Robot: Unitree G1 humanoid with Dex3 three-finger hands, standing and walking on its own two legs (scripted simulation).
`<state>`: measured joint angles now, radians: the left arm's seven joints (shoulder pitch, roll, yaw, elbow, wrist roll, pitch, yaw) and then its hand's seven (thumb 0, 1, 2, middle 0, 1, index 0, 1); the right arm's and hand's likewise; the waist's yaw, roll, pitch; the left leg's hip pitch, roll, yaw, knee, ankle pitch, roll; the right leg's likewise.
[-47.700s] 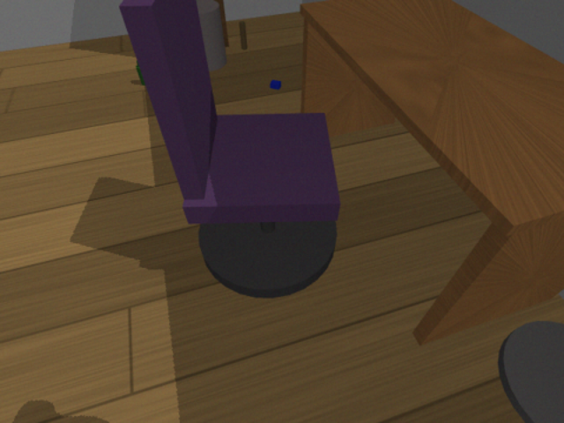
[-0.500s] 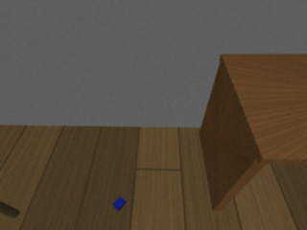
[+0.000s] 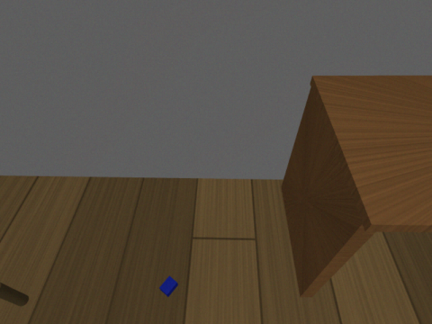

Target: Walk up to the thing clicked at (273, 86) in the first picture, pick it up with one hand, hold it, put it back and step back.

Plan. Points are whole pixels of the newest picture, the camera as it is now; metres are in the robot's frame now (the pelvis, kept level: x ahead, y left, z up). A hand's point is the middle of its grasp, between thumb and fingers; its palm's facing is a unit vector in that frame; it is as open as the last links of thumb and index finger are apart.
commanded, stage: stand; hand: left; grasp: from above
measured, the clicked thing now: (168, 286) +0.41 +0.23 -0.77
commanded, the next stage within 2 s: rise first in 0.48 s
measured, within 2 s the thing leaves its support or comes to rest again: neither
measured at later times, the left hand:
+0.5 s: hand out of the picture +0.08 +0.25 -0.16, palm faces -0.03 -0.94 -0.34, open 7.4 cm
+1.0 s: hand out of the picture +0.14 +0.26 -0.19, palm faces -0.07 -0.90 -0.43, open 11.4 cm
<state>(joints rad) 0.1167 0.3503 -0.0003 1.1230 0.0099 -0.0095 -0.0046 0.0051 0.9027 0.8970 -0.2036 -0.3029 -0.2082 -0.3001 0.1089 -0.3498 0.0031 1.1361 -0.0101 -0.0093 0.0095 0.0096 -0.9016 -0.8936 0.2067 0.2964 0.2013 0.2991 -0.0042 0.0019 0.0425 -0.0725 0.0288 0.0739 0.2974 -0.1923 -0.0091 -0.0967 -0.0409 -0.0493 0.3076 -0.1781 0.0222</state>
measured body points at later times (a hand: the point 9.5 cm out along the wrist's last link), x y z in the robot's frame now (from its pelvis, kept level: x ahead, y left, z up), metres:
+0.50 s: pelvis +0.00 +0.00 +0.00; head +0.01 +0.00 +0.45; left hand +0.08 +0.30 -0.13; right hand +0.07 -0.30 -0.13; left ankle -0.02 +0.12 -0.75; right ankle -0.01 -0.13 -0.75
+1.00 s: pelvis -0.02 +0.00 -0.04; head +0.05 +0.01 +0.41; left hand +0.14 +0.30 -0.16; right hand +0.08 -0.25 -0.15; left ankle -0.02 +0.12 -0.75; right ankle -0.01 -0.13 -0.75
